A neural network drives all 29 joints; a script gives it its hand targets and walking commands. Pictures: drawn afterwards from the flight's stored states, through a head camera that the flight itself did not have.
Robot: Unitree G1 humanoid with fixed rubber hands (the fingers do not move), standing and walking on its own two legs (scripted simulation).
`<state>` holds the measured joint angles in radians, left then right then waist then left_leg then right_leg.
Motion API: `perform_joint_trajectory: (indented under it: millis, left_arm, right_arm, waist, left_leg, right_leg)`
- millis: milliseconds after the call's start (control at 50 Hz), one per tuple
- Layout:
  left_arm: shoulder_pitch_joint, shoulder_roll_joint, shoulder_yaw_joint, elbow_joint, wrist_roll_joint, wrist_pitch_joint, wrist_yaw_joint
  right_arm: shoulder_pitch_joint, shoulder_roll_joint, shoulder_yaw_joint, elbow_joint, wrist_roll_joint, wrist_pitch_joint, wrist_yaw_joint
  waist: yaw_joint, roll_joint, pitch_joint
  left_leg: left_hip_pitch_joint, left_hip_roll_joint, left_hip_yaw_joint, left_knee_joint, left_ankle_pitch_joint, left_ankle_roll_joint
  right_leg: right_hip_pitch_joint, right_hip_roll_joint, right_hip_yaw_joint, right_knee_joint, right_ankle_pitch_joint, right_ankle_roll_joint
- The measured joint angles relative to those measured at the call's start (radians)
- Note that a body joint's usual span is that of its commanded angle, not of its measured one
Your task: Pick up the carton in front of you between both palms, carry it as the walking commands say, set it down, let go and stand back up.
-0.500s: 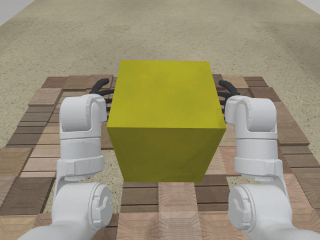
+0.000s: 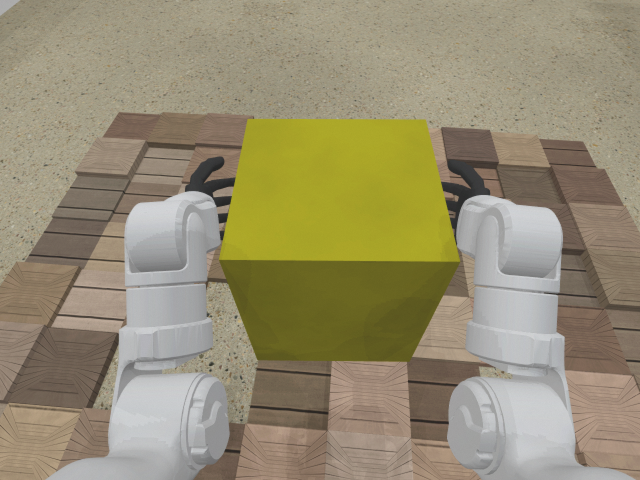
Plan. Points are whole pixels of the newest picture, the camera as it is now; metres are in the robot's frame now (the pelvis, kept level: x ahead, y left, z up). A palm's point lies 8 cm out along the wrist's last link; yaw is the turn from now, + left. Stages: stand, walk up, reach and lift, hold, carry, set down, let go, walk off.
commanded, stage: carry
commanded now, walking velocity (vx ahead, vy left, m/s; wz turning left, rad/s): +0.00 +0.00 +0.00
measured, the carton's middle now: (334, 249) +0.38 +0.02 +0.06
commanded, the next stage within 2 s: none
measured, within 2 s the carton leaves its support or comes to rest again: neither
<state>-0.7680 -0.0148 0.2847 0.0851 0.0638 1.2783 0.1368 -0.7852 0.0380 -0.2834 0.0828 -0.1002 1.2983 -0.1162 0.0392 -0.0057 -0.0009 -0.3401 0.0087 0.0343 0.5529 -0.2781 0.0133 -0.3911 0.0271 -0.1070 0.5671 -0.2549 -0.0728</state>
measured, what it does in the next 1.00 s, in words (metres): stands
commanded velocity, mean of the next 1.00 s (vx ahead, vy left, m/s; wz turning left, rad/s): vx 0.00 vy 0.00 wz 0.00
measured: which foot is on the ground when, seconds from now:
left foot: down 0.00-1.00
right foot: down 0.00-1.00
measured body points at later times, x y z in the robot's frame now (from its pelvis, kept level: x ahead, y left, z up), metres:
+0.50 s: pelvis -0.01 +0.02 +0.00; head -0.04 +0.02 +0.45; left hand +0.34 +0.17 +0.12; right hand +0.34 -0.13 +0.12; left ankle -0.01 +0.11 -0.74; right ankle +0.02 -0.07 -0.73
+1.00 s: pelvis -0.04 +0.02 +0.00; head -0.08 +0.02 +0.45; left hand +0.30 +0.18 +0.12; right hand +0.31 -0.13 +0.12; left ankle -0.01 +0.11 -0.74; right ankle +0.02 -0.07 -0.73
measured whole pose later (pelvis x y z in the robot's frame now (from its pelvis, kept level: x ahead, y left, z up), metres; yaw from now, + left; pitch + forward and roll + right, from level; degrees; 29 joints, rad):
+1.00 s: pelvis -0.04 +0.02 +0.00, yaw +1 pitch +1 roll -1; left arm -0.65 0.01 0.17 0.25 0.05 1.22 0.13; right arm -0.63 0.00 -0.20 0.23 -0.06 1.23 -0.11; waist 0.01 0.00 -0.11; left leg -0.30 -0.01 0.03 0.47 -0.25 0.03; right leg -0.37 0.01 -0.11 0.52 -0.19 -0.05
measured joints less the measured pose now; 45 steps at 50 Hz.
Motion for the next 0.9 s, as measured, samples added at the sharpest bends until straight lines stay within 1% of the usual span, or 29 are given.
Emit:
perform_joint_trajectory:
  millis: [60, 100, 260, 380, 640, 760, 900]
  left_arm:
    - [0.025, -0.002, -0.018, 0.071, 0.007, -0.029, -0.005]
    - [0.047, -0.001, -0.034, 0.095, 0.007, -0.045, -0.007]
    - [0.104, 0.006, -0.082, 0.086, -0.004, -0.069, -0.007]
    - [0.129, 0.004, -0.094, 0.105, 0.000, -0.067, -0.007]
    - [0.126, 0.015, -0.104, 0.181, -0.006, -0.066, -0.008]
    - [0.119, 0.020, -0.109, 0.194, -0.010, -0.066, -0.008]
    - [0.115, 0.022, -0.112, 0.182, -0.012, -0.063, -0.008]
  right_arm:
    - [0.045, -0.002, 0.008, 0.046, -0.005, -0.024, 0.007]
    - [0.075, -0.003, 0.018, 0.061, -0.002, -0.038, 0.008]
    - [0.148, -0.020, 0.069, 0.045, 0.024, -0.068, 0.008]
    - [0.168, -0.029, 0.085, 0.078, 0.036, -0.072, 0.008]
    - [0.153, -0.038, 0.089, 0.167, 0.039, -0.072, 0.008]
    - [0.150, -0.038, 0.087, 0.172, 0.037, -0.070, 0.008]
    - [0.151, -0.038, 0.087, 0.155, 0.037, -0.066, 0.009]
  waist:
    - [0.001, 0.004, -0.028]
    - [-0.004, 0.004, -0.039]
    - [-0.028, 0.015, -0.057]
    - [-0.036, 0.014, -0.088]
    - [-0.027, 0.013, -0.136]
    - [-0.024, 0.012, -0.132]
    - [-0.026, 0.010, -0.120]
  left_leg:
    - [0.022, -0.002, -0.001, -0.011, -0.021, 0.001]
    - [0.036, -0.006, -0.001, -0.020, -0.031, 0.003]
    - [0.065, -0.006, -0.001, -0.028, -0.076, 0.009]
    - [0.074, -0.009, -0.001, -0.029, -0.071, 0.010]
    - [0.080, -0.012, -0.005, -0.068, -0.022, 0.014]
    - [0.066, -0.013, -0.005, -0.076, -0.002, 0.016]
    - [0.049, -0.016, -0.004, -0.080, 0.017, 0.019]
  right_leg:
    - [0.013, -0.002, -0.001, 0.005, -0.012, 0.004]
    - [0.021, -0.006, 0.001, 0.009, -0.021, 0.009]
    - [0.039, -0.005, 0.000, 0.020, -0.043, 0.021]
    - [0.049, -0.009, 0.000, 0.020, -0.037, 0.024]
    - [0.059, -0.011, -0.004, -0.025, 0.012, 0.025]
    - [0.047, -0.013, -0.006, -0.038, 0.035, 0.025]
    - [0.031, -0.016, -0.006, -0.043, 0.054, 0.025]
